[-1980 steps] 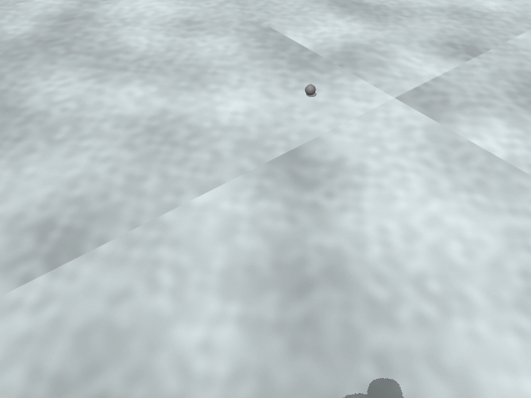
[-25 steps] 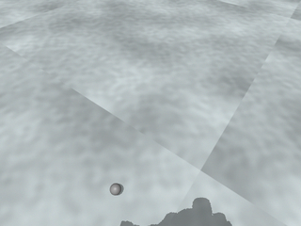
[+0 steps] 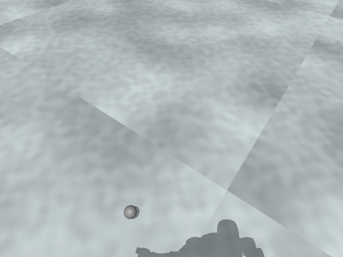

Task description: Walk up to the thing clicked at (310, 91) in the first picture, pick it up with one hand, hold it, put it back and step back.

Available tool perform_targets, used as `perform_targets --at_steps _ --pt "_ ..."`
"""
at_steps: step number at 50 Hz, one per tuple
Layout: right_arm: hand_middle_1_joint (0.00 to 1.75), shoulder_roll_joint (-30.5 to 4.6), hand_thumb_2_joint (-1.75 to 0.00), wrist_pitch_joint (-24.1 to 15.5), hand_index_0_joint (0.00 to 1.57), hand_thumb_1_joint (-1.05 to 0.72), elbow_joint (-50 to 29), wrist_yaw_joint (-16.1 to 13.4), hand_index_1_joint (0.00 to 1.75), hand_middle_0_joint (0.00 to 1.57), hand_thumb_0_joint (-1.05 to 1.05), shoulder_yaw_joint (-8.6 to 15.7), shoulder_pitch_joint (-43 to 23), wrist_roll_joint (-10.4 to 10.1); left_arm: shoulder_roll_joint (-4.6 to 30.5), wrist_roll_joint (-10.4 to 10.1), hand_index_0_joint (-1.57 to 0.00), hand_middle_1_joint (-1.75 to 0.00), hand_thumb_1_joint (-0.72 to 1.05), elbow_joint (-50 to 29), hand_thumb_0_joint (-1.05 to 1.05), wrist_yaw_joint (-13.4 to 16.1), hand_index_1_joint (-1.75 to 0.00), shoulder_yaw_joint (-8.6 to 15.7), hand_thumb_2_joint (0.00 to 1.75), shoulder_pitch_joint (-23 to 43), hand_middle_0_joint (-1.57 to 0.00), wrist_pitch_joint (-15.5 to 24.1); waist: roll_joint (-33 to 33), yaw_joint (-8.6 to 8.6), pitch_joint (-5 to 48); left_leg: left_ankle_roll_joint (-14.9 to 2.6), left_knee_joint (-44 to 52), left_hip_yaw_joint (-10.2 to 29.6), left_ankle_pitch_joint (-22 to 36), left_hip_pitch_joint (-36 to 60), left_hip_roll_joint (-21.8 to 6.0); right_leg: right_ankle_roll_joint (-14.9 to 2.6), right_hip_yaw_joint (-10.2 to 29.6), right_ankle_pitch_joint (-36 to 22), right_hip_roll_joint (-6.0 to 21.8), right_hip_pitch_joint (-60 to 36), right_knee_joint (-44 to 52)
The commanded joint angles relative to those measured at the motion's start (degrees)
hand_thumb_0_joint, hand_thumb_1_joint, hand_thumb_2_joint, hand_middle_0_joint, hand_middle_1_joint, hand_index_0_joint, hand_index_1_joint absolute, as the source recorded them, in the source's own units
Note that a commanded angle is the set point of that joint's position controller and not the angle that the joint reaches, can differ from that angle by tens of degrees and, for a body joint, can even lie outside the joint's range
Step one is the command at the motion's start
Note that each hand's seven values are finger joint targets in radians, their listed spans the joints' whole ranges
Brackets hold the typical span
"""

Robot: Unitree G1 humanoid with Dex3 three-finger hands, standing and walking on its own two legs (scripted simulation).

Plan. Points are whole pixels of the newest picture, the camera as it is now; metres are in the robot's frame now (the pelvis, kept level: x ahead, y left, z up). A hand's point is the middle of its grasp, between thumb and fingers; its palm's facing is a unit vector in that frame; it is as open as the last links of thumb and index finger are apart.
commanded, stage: step back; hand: left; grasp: from above
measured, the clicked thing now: (130, 212) +0.47 +0.22 -0.75
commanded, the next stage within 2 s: none
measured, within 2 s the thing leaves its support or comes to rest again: neither
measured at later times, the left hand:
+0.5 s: hand out of the picture +0.04 +0.28 -0.17, palm faces -0.06 -0.92 -0.39, open 7.3 cm
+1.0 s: hand out of the picture -0.06 +0.27 -0.17, palm faces -0.12 -0.91 -0.40, open 7.3 cm
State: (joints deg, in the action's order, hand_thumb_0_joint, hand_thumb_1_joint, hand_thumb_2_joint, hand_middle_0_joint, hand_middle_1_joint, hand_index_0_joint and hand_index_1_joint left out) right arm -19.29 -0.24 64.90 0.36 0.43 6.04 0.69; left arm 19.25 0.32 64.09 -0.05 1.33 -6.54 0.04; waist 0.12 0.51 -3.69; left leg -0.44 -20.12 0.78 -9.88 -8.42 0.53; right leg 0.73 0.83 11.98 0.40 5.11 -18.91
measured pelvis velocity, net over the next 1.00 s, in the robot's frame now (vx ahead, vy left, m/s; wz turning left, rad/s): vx -0.19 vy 0.02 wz -0.08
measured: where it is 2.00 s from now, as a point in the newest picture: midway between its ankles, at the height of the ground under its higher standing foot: outside the picture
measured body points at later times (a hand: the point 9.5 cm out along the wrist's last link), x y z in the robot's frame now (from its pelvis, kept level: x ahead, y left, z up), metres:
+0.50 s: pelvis -0.09 +0.01 -0.03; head -0.02 +0.02 +0.42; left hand +0.05 +0.32 -0.15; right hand -0.01 -0.31 -0.15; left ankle -0.12 +0.13 -0.72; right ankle -0.02 -0.13 -0.75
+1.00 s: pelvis -0.19 +0.02 -0.03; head -0.13 +0.01 +0.42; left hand -0.05 +0.32 -0.14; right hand -0.10 -0.30 -0.15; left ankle -0.15 +0.13 -0.72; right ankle -0.19 -0.09 -0.75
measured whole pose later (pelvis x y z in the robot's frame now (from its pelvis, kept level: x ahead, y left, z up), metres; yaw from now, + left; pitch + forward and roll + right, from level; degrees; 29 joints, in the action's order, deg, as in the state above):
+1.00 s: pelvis -0.19 +0.02 -0.03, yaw -5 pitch -2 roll -1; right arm -21.9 3.0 49.3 -0.8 2.9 6.2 -0.1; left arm 21.1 1.9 47.8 -0.3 3.6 -8.7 -2.0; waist 1.8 0.6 -10.9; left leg -0.7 -50.5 3.0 -26.8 -23.7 1.2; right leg -1.5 3.0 19.4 -3.4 15.7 -37.7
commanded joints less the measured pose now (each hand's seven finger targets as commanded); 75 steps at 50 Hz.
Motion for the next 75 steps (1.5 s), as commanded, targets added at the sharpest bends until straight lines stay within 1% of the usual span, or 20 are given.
perform_targets --at_steps 1,12,16,20,23,25,27,28,32,39,44,46,48,49,53,58,61,64,68,75 --pt "0.30 -14.08 -0.90 0.09 0.20 -0.90 -5.86 -0.92 0.30 0.20 0.00 3.66 -1.47 -0.68 14.57 -0.59 -0.20 -0.30 0.90 -6.73 0.00 1.82 -0.30 4.14 0.90 0.09 -0.20 0.82 0.49 0.32 5.67 -3.53 -4.26 5.50 21.44 -0.04 -7.14 -3.50 3.90 -20.05 4.79 2.20 -6.94" --pt "0.30 -15.68 -0.90 2.22 0.20 -0.90 -13.33 -0.39 0.30 0.20 0.00 6.05 -2.85 -0.47 15.54 0.85 -0.20 -0.30 0.90 -13.13 0.00 1.21 -0.30 4.61 0.90 -2.40 -0.20 -0.94 0.94 -0.64 8.48 -8.44 -13.91 8.08 1.11 -8.57 -7.21 -8.55 8.99 -5.63 4.94 10.88 -16.89" --pt "0.30 -12.73 -0.90 3.17 0.20 -0.90 -14.95 -0.08 0.30 0.20 0.00 5.69 -0.99 0.12 22.08 2.61 -0.20 -0.30 0.90 -16.81 0.00 1.36 -0.30 6.58 0.90 0.71 -0.20 -0.06 -13.51 -1.78 3.22 -1.43 -44.96 4.41 -24.65 -13.53 5.44 -19.44 29.86 -6.00 22.21 19.92 2.11" --pt "0.30 -14.49 -0.90 2.83 0.20 -0.90 -13.38 -0.23 0.30 0.20 0.00 6.10 7.10 -1.23 18.38 2.73 -0.20 -0.30 0.90 -20.19 0.00 2.32 -0.30 6.09 0.90 8.43 -0.20 -0.19 -10.23 1.88 4.97 -0.19 -43.99 5.77 -19.46 -11.79 2.62 -14.00 15.65 -8.06 15.10 16.54 -4.04" --pt "0.30 -13.78 -0.90 2.10 0.20 -0.90 -14.30 -0.47 0.30 0.20 0.00 5.71 6.59 0.05 17.11 2.46 -0.20 -0.30 0.90 -20.48 0.00 2.30 -0.30 6.11 0.90 3.15 -0.20 -0.92 -10.10 -0.74 7.40 -0.24 -21.86 2.79 -19.17 -12.31 -0.06 -11.31 13.94 -15.75 13.51 4.53 -9.83" --pt "0.30 -12.69 -0.90 1.22 0.20 -0.90 -12.95 -0.74 0.30 0.20 0.00 5.80 9.58 1.07 17.19 1.06 -0.20 -0.30 0.90 -20.66 0.00 1.74 -0.30 5.69 0.90 3.25 -0.20 -1.86 -7.32 1.28 7.59 -0.49 -3.53 -1.36 -3.88 -4.95 1.38 -8.53 10.08 -17.22 10.09 5.40 -17.08" --pt "0.30 -20.47 -0.90 0.64 0.20 -0.90 -15.37 -0.91 0.30 0.20 0.00 7.65 5.32 2.87 12.23 0.23 -0.20 -0.30 0.90 -21.55 0.00 1.57 -0.30 4.58 0.90 -1.44 -0.20 -2.26 12.55 -1.44 6.73 -6.55 -0.01 24.47 16.94 4.89 -16.45 -2.41 4.27 13.12 -4.42 24.56 -31.42" --pt "0.30 -23.80 -0.90 0.56 0.20 -0.90 -16.30 -0.74 0.30 0.20 0.00 8.11 5.88 1.92 13.77 0.86 -0.20 -0.30 0.90 -22.03 0.00 2.50 -0.30 5.38 0.90 3.19 -0.20 -2.17 12.49 2.64 6.15 -13.72 -1.45 27.58 26.76 -2.11 -22.31 -0.94 9.02 26.92 -7.37 23.58 -39.87" --pt "0.30 -16.86 -0.90 0.25 0.20 -0.90 -17.50 -2.17 0.30 0.20 0.00 6.33 -0.28 1.59 13.33 -0.07 -0.20 -0.30 0.90 -19.92 0.00 2.43 -0.30 5.56 0.90 -0.93 -0.20 -2.29 8.30 -2.13 3.67 -8.38 -6.13 11.75 29.59 0.54 -12.31 -1.92 11.86 15.79 -7.44 27.04 -51.44" --pt "0.30 -16.59 -0.90 0.38 0.20 -0.90 -18.45 -2.88 0.30 0.20 0.00 6.96 7.09 0.60 12.61 0.93 -0.20 -0.30 0.90 -22.55 0.00 1.77 -0.30 5.69 0.90 0.36 -0.20 -1.34 6.21 2.66 6.81 -14.54 -10.71 13.95 33.64 12.34 -16.64 0.46 7.39 18.16 -4.32 25.92 -36.26" --pt "0.30 -17.62 -0.90 1.22 0.20 -0.90 -20.44 -2.18 0.30 0.20 0.00 6.64 3.19 -0.15 11.53 1.34 -0.20 -0.30 0.90 -19.68 0.00 1.08 -0.30 5.86 0.90 -6.02 -0.20 -0.72 8.49 -0.52 8.50 -10.16 -14.11 9.67 22.67 2.23 -13.19 -2.11 0.00 5.83 -3.02 10.17 -11.65" --pt "0.30 -15.05 -0.90 1.53 0.20 -0.90 -21.06 -1.80 0.30 0.20 0.00 5.64 2.01 -0.93 14.60 2.26 -0.20 -0.30 0.90 -18.92 0.00 1.35 -0.30 6.72 0.90 -8.05 -0.20 -0.07 1.78 -1.33 8.99 -5.45 -17.83 8.69 8.80 -9.70 -9.99 -4.27 8.62 -8.90 1.79 0.24 -6.42" --pt "0.30 -13.24 -0.90 2.11 0.20 -0.90 -21.18 -2.44 0.30 0.20 0.00 5.52 -0.43 -1.19 21.89 1.87 -0.20 -0.30 0.90 -21.48 0.00 1.08 -0.30 8.15 0.90 -3.45 -0.20 0.03 -15.37 -3.09 4.80 0.00 -42.09 3.92 -26.87 -15.77 4.43 -19.83 31.65 -20.01 21.65 10.32 -1.62" --pt "0.30 -14.72 -0.90 2.32 0.20 -0.90 -20.36 -2.51 0.30 0.20 0.00 5.96 1.61 -0.97 20.18 1.75 -0.20 -0.30 0.90 -22.73 0.00 1.06 -0.30 7.91 0.90 -2.33 -0.20 0.26 -10.84 -1.88 3.87 0.56 -48.60 8.60 -27.40 -15.88 3.76 -19.99 30.55 -21.96 21.28 11.80 -2.66" --pt "0.30 -14.00 -0.90 1.43 0.20 -0.90 -18.72 -2.51 0.30 0.20 0.00 5.04 5.64 -1.30 15.10 1.78 -0.20 -0.30 0.90 -24.39 0.00 1.92 -0.30 6.59 0.90 1.31 -0.20 -0.47 -7.97 -0.55 3.82 1.42 -46.80 6.87 -20.55 -16.36 5.35 -14.19 13.70 -26.99 11.43 8.70 -7.93" --pt "0.30 -12.90 -0.90 0.92 0.20 -0.90 -19.46 -2.38 0.30 0.20 0.00 4.65 5.52 -0.24 14.99 1.95 -0.20 -0.30 0.90 -25.01 0.00 1.98 -0.30 6.47 0.90 -2.70 -0.20 -1.35 -11.53 -2.43 6.92 1.16 -23.00 2.02 -19.95 -15.34 1.36 -12.96 14.00 -26.72 11.84 -1.58 -11.12" --pt "0.30 -12.67 -0.90 0.30 0.20 -0.90 -17.60 -1.87 0.30 0.20 0.00 5.65 9.94 0.58 15.61 1.01 -0.20 -0.30 0.90 -25.89 0.00 1.28 -0.30 5.96 0.90 -0.28 -0.20 -2.30 -8.69 0.56 7.88 -0.33 -4.19 -1.26 -2.62 -3.77 1.47 -8.89 12.03 -16.99 9.17 5.32 -15.65" --pt "0.30 -24.41 -0.90 -0.14 0.20 -0.90 -20.20 -1.26 0.30 0.20 0.00 8.29 6.46 1.49 14.49 1.30 -0.20 -0.30 0.90 -26.89 0.00 1.96 -0.30 6.46 0.90 2.89 -0.20 -2.51 11.74 3.38 5.55 -15.95 1.77 31.16 12.57 -7.56 -25.09 -1.47 7.82 26.63 -6.21 21.23 -41.45" --pt "0.30 -17.55 -0.90 -0.69 0.20 -0.90 -20.78 -2.33 0.30 0.20 0.00 6.61 0.44 1.33 14.42 0.57 -0.20 -0.30 0.90 -22.69 0.00 1.64 -0.30 7.07 0.90 -3.67 -0.20 -2.82 6.04 -2.44 3.00 -11.78 -3.09 15.20 18.57 -5.78 -15.83 -1.62 12.25 16.65 -7.09 23.86 -56.00" --pt "0.30 -16.71 -0.90 -0.41 0.20 -0.90 -21.74 -2.44 0.30 0.20 0.00 6.94 5.43 0.97 13.22 1.37 -0.20 -0.30 0.90 -22.90 0.00 0.79 -0.30 6.83 0.90 -4.06 -0.20 -2.53 8.32 1.39 6.17 -14.36 -5.65 12.59 18.25 5.31 -15.71 1.73 7.60 17.97 -4.81 24.03 -43.32"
